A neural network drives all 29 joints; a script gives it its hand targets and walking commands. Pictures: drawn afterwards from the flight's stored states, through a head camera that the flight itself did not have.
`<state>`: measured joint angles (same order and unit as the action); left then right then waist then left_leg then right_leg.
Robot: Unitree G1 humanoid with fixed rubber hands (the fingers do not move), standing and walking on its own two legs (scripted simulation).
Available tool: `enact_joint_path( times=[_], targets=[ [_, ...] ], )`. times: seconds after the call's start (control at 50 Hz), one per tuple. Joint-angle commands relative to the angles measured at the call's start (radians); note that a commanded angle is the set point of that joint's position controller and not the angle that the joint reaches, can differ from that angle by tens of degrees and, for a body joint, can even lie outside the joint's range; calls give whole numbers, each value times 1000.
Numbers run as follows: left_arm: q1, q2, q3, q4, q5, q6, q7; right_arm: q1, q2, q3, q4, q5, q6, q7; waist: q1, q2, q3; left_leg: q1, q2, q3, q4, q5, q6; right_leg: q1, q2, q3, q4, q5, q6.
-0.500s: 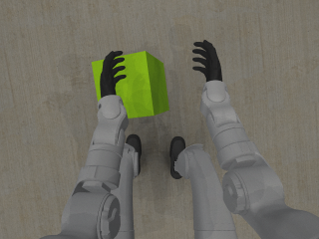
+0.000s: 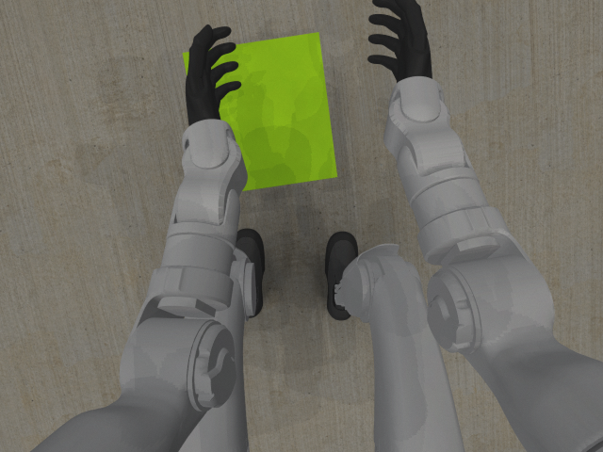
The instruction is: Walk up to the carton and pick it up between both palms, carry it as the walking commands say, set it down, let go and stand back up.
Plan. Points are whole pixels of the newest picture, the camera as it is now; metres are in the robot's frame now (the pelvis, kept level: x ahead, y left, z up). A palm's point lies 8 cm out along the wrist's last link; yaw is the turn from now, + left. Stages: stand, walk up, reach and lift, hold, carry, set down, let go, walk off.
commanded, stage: set down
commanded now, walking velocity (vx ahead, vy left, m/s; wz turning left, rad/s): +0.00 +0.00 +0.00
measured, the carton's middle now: (268, 125) +0.47 +0.07 -0.44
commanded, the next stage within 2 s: none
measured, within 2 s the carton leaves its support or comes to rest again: neither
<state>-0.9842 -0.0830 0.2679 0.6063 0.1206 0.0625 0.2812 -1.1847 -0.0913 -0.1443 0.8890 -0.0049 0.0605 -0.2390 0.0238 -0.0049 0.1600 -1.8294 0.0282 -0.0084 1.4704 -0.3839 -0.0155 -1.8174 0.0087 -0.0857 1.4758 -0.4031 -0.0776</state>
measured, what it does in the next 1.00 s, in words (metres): lowers itself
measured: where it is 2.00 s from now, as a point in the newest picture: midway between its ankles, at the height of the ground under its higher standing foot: (292, 289)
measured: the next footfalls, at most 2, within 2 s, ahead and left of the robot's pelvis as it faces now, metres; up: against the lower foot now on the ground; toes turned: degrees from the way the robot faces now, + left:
none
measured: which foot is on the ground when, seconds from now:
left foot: down 0.00-1.00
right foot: down 0.00-1.00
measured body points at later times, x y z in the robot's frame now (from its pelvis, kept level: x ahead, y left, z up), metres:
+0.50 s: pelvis -0.02 +0.00 -0.07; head +0.37 +0.00 +0.14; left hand +0.53 +0.12 -0.24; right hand +0.56 -0.11 -0.26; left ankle +0.12 +0.13 -0.53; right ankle +0.11 -0.08 -0.53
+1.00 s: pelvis +0.00 +0.00 -0.12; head +0.39 +0.00 +0.10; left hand +0.60 +0.13 -0.26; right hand +0.58 -0.09 -0.32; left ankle +0.12 +0.13 -0.53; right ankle +0.11 -0.08 -0.53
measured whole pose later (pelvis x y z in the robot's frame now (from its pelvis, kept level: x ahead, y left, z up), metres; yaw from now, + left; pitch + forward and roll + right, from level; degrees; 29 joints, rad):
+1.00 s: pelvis +0.00 +0.00 -0.12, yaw +0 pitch +35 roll +3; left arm -1.58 0.03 0.52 0.79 0.32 0.10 0.13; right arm -1.63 -0.24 -0.19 1.12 -0.14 0.20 -0.06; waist 0.05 0.00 0.47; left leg -2.02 -0.04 -0.01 1.97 -0.57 -0.05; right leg -2.04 0.01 -0.05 2.00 -0.58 -0.08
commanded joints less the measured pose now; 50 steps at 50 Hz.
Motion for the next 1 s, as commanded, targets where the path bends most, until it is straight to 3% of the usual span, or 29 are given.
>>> enact_joint_path(
  times=[0.0, 0.04, 0.06, 0.1, 0.14, 0.18, 0.3, 0.34, 0.38, 0.42, 0.48, 0.52, 0.56, 0.58, 0.6, 0.68, 0.7, 0.72, 0.74, 0.76, 0.78, 0.8, 0.82, 0.84, 0.9, 0.92, 0.94, 0.96, 0.98],
  targets=[
    [-371, 138, 103, 49, 10, -6, 21, -349, -104, -33, -49, -18, -2, -7, 55, -28, -1179, 467, -167, 46, 5, 116, -12, 563, 140, 149, -25, 122, 62],
    [-434, 133, 111, 50, 27, 4, 19, -352, -77, -68, 33, -28, 21, -6, 48, 34, -1109, 432, -159, 60, -11, 32, -16, 560, 143, 149, -22, 55, 54],
    [-450, 179, 116, 1, 16, -2, 25, -412, -81, -54, -60, -15, 19, -1, 91, 11, -1186, 496, -165, 48, -6, 110, 1, 538, 148, 151, -8, 102, 55],
    [-409, 106, 86, 48, 9, 1, 20, -374, -64, -15, -27, -11, 15, 5, 51, -12, -1192, 454, -167, 55, 32, 155, 2, 559, 147, 147, 13, 174, 52],
    [-405, 143, 116, 114, 23, 8, 13, -411, -94, -26, -26, -28, 17, 2, 72, -18, -1181, 448, -166, 51, 44, 125, 2, 523, 148, 147, 36, 136, 64],
    [-517, 170, 109, 7, -5, -3, 10, -474, -43, 30, -67, 16, 29, 11, 104, -59, -1244, 421, -166, 58, 73, 159, 7, 594, 151, 153, 59, 170, 69],
    [-602, 195, 64, 22, -36, 22, 16, -551, -113, 16, -16, 19, 53, 12, 76, -24, -1341, 517, -168, 56, 125, 121, 7, 568, 141, 130, 124, 123, 55],
    [-611, 213, 50, -47, -56, 40, 26, -647, -166, 48, -141, 56, 67, 0, 100, 12, -1518, 616, -165, 71, 182, 204, 3, 674, 131, 142, 158, 208, 55],
    [-603, 209, 36, 65, -80, 59, 23, -625, -169, 52, -20, 59, 83, 6, 68, -16, -1423, 557, -162, 72, 196, 165, 1, 607, 135, 121, 179, 174, 60],
    [-671, 262, 83, 50, -53, 77, 17, -748, -183, 94, -74, 72, 103, 11, 146, -55, -1439, 533, -166, 89, 215, 130, 9, 667, 123, 147, 183, 133, 67],
    [-741, 220, 54, 85, -88, 117, -3, -851, -237, 100, -73, 76, 118, 22, 101, -60, -1514, 557, -162, 72, 232, 85, 9, 717, 113, 131, 234, 108, 65],
    [-668, 188, 83, 257, -56, 147, -15, -817, -243, 84, 28, 60, 127, 40, 98, -53, -1337, 484, -162, 77, 237, 26, 7, 639, 107, 115, 237, 48, 63],
    [-721, 188, 106, 198, -51, 153, -26, -819, -274, 75, 11, 41, 121, 52, 86, -80, -1404, 486, -166, 77, 279, 33, -3, 659, 97, 112, 267, 59, 71],
    [-747, 192, 125, 228, -39, 166, -38, -887, -283, 91, -37, 58, 124, 62, 128, -38, -1302, 431, -163, 93, 284, -7, 3, 636, 98, 141, 258, 11, 63],
    [-741, 239, 158, 303, -9, 168, -53, -853, -275, 37, 86, 23, 136, 71, 124, -58, -1108, 309, -159, 79, 267, -85, 9, 565, 101, 140, 263, -53, 68],
    [-783, 198, 226, 338, 61, 169, -92, -903, -248, -15, 90, -24, 124, 113, 148, -57, -923, 254, -158, 70, 292, -139, 28, 430, 110, 153, 280, -145, 63],
    [-751, 166, 231, 396, 71, 173, -107, -819, -218, -48, 201, -47, 129, 133, 128, -65, -811, 202, -158, 75, 289, -176, 12, 367, 107, 134, 271, -188, 63],
    [-753, 142, 234, 370, 76, 176, -114, -861, -252, -65, 125, -53, 116, 132, 105, -23, -866, 250, -153, 64, 300, -139, 9, 393, 113, 134, 299, -136, 60],
    [-722, 158, 278, 424, 113, 178, -119, -853, -228, -51, 150, -56, 121, 140, 146, -50, -845, 241, -154, 77, 309, -124, 12, 405, 112, 139, 299, -122, 72],
    [-715, 112, 270, 444, 105, 187, -134, -858, -254, -79, 152, -81, 118, 144, 104, -57, -847, 218, -164, 58, 306, -124, 7, 397, 117, 115, 318, -105, 74],
    [-747, 172, 277, 382, 106, 173, -124, -880, -270, -84, 92, -73, 109, 139, 126, -36, -889, 269, -163, 62, 310, -104, -4, 408, 114, 117, 325, -96, 80],
    [-721, 180, 290, 460, 117, 176, -138, -807, -262, -89, 228, -105, 129, 148, 121, -52, -752, 172, -165, 76, 320, -140, -2, 353, 119, 132, 313, -133, 75],
    [-708, 128, 300, 514, 120, 192, -148, -855, -245, -105, 162, -103, 125, 156, 82, -71, -748, 218, -177, 52, 314, -158, 4, 338, 121, 97, 333, -144, 82],
    [-611, 103, 315, 577, 151, 194, -157, -829, -207, -88, 150, -86, 117, 174, 140, -44, -731, 204, -185, 74, 322, -147, -12, 328, 117, 99, 329, -146, 88],
    [-626, -5, 340, 565, 189, 202, -195, -837, -159, -102, 131, -120, 115, 197, 142, -55, -754, 162, -194, 84, 351, -133, -16, 361, 132, 96, 348, -117, 86],
    [-599, -46, 334, 626, 185, 211, -215, -831, -127, -120, 125, -144, 122, 199, 106, -60, -694, 166, -202, 71, 359, -135, -10, 344, 145, 97, 348, -121, 90],
    [-607, 52, 389, 517, 213, 196, -209, -826, -200, -133, 78, -160, 111, 189, 138, -52, -700, 96, -194, 86, 384, -109, -25, 371, 140, 120, 352, -70, 91],
    [-524, -32, 395, 643, 218, 206, -221, -784, -150, -119, 118, -195, 113, 192, 137, -101, -698, 69, -211, 82, 374, -107, -24, 400, 145, 104, 360, -59, 95],
    [-518, -50, 392, 608, 227, 205, -238, -752, -129, -135, 122, -195, 111, 203, 143, -111, -681, 76, -208, 77, 367, -67, -14, 402, 150, 107, 371, -8, 98]
  ],
)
